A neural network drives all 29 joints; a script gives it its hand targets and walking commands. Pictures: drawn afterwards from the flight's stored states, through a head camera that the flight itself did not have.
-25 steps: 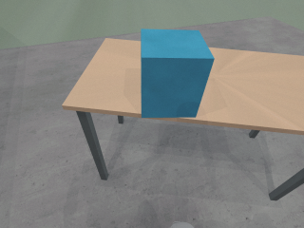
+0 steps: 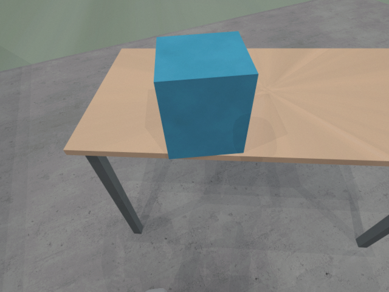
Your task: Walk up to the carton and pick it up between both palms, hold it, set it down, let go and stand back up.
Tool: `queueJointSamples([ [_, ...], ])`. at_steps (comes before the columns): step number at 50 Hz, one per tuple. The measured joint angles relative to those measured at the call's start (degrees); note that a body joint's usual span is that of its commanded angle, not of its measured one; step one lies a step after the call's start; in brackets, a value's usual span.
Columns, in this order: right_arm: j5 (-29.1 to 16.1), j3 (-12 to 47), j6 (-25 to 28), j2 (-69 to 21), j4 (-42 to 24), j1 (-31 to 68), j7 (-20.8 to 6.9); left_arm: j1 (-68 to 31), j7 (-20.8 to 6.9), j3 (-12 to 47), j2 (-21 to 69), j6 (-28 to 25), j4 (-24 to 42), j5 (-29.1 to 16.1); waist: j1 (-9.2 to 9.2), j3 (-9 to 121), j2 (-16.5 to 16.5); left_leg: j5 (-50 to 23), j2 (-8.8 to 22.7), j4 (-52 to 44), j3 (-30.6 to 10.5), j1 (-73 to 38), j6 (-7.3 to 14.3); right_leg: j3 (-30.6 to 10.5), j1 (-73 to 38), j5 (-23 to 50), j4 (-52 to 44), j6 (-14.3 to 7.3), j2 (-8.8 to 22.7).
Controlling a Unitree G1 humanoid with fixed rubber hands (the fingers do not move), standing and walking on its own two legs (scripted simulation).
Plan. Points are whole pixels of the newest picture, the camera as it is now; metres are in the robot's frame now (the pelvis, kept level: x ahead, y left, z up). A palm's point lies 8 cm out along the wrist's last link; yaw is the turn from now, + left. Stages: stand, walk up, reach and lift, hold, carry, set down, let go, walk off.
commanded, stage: walk up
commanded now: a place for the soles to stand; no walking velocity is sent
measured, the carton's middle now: (202, 97) +0.57 -0.02 +0.09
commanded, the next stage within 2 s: none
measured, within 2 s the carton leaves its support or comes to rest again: neither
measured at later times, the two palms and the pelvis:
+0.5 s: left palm out of the picture +0.04 +0.31 -0.14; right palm out of the picture +0.07 -0.20 -0.14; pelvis +0.02 +0.05 -0.01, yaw -3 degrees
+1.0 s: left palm out of the picture +0.01 +0.30 -0.14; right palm out of the picture +0.01 -0.20 -0.15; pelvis +0.01 +0.05 -0.01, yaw -6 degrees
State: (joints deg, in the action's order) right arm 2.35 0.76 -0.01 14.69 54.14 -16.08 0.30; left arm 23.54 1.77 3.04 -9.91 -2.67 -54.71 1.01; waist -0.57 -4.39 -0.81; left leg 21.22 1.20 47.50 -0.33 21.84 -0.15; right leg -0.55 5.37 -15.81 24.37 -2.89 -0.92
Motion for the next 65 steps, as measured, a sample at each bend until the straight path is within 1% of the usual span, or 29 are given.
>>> queueJointSamples([
  [3,-0.4,0.1,-0.2,-0.1,-0.1,2.4,0.5,0.5,-0.3,0.5,0.1,0.7,-1.4,-0.2,-0.21,-0.8,-0.1,-6.1,0.9,-4.5,0.6,0.6,0.3,-0.2,0.1,-1.8,2.2,0.4,-0.1],
  [5,-0.8,0.4,-0.3,-0.5,0.1,3.8,0.9,0.4,-0.4,0.7,-0.1,1.1,-2.1,-0.3,-0.64,-1.1,-0.1,-9.8,0.7,-7.7,1.4,-0.4,0.8,-0.5,0.8,-3.4,4.6,0.8,-0.5],
  [7,-1.2,0.8,-0.1,-1.2,0.2,4.7,1.3,0.3,-0.5,0.8,-0.6,1.6,-2.8,-0.5,-0.62,-1.1,-0.1,-13.9,0.4,-12.7,2.2,-2.9,1.3,-0.5,1.8,-5.3,7.2,1.1,-1.1],
  [9,-1.4,1.0,0.2,-2.7,0.5,5.4,1.5,-0.9,-0.5,0.5,-1.8,2.1,-3.4,-0.7,-0.13,-1.2,1.4,-8.9,-0.3,-15.2,2.5,-4.6,0.2,-0.5,3.0,-7.2,10.0,1.7,-0.3],
  [10,-1.5,1.2,0.2,-3.3,0.6,5.6,1.5,-1.6,-0.4,0.3,-2.5,2.3,-3.3,-0.8,-0.35,-1.5,2.5,-8.2,-1.0,-15.2,2.9,-4.6,0.3,-1.0,3.3,-6.7,10.7,1.8,0.3],
  [11,-1.7,1.5,0.1,-3.6,0.7,5.7,1.5,-2.2,-0.2,0.2,-2.8,2.5,-3.1,-0.9,-0.59,-1.6,2.9,-8.4,-1.1,-15.0,3.4,-4.6,0.6,-1.4,3.3,-7.1,10.8,2.0,0.6],
  [14,-2.0,1.8,-0.6,-3.7,1.7,6.0,1.5,-3.5,0.1,0.4,-3.2,2.8,-2.8,-0.9,-0.6,-1.1,2.2,-9.2,-0.8,-15.9,3.7,-5.3,1.3,-1.7,1.7,-6.2,7.8,3.3,0.4],
  [18,-2.1,1.8,-0.7,-2.9,2.1,6.4,1.3,-4.9,-0.1,0.4,-3.9,2.7,-2.8,-0.9,0.01,-0.1,1.4,-10.2,-1.0,-18.3,4.6,-6.3,2.0,-2.7,0.9,-4.5,4.9,3.7,0.7],
  [25,-2.1,1.4,-0.6,-1.2,3.3,5.6,1.1,-6.3,-0.1,0.0,-5.0,2.5,-3.5,-0.9,0.57,0.8,0.9,-11.3,-1.5,-20.5,5.9,-7.1,2.8,-4.0,0.9,-3.4,3.6,4.5,1.4],
  [34,-2.1,1.2,-1.0,-0.3,5.0,3.4,0.9,-5.4,-0.3,0.4,-4.8,2.5,-5.0,-0.9,0.85,1.2,1.2,-12.3,-1.5,-22.0,7.0,-7.4,2.9,-5.2,1.7,-2.7,3.5,4.7,1.5],
  [52,-2.2,1.0,-1.3,-0.4,5.6,2.5,0.7,-3.6,0.0,1.5,-3.4,2.2,-6.2,-1.0,1.1,1.5,0.6,-12.4,-0.2,-21.6,7.7,-7.1,2.3,-6.4,2.7,-2.2,4.1,4.2,0.4],
  [53,-2.0,0.9,-1.2,-0.5,5.6,2.5,0.7,-3.5,-0.2,1.3,-3.4,2.2,-6.1,-0.8,1.09,1.6,0.6,-12.0,-0.2,-21.4,7.8,-7.0,2.3,-6.5,2.9,-2.9,4.5,4.0,0.3],
  [55,-0.9,0.7,-0.5,-0.8,4.6,1.2,0.7,-2.6,-1.1,0.2,-3.8,2.7,-5.1,0.4,0.98,2.8,1.2,-9.3,-0.4,-20.5,7.9,-6.5,2.7,-6.2,5.2,-10.7,9.1,2.5,0.4],
  [56,-0.6,0.5,-0.1,-0.9,4.2,0.4,0.9,-2.2,-1.5,-0.3,-4.1,3.1,-4.8,1.1,0.99,3.3,1.1,-8.5,-0.2,-20.6,7.8,-6.5,2.9,-4.9,7.2,-14.0,13.6,2.2,0.3],
  [58,-0.5,0.1,0.5,-0.9,3.6,-1.5,1.6,-2.0,-2.1,-1.1,-4.7,3.6,-3.9,2.2,1.24,3.5,0.5,-7.6,0.6,-21.5,7.3,-7.1,3.4,-1.8,11.6,-16.1,22.3,2.3,0.5],
  [61,-0.5,-0.6,1.4,-0.9,3.5,-4.7,2.1,-2.7,-3.0,-2.4,-5.9,3.5,-2.1,3.1,1.61,2.8,-0.1,-6.7,1.9,-23.8,5.8,-8.5,3.6,0.7,17.7,-13.5,29.3,3.0,2.0],
  [63,-0.3,-0.9,1.8,-1.0,3.5,-6.9,2.3,-3.5,-3.7,-3.0,-6.9,3.4,-1.0,3.3,1.87,2.2,-0.2,-7.0,2.7,-25.2,4.6,-9.5,3.4,1.0,20.6,-10.8,30.7,3.6,3.5],
  [65,-0.2,-1.3,2.0,-1.1,3.6,-8.9,2.3,-4.1,-4.3,-3.4,-7.6,3.5,0.0,3.2,2.01,1.8,0.0,-7.8,3.5,-25.9,3.7,-10.3,3.0,0.8,22.2,-8.5,29.8,4.1,4.9],
])
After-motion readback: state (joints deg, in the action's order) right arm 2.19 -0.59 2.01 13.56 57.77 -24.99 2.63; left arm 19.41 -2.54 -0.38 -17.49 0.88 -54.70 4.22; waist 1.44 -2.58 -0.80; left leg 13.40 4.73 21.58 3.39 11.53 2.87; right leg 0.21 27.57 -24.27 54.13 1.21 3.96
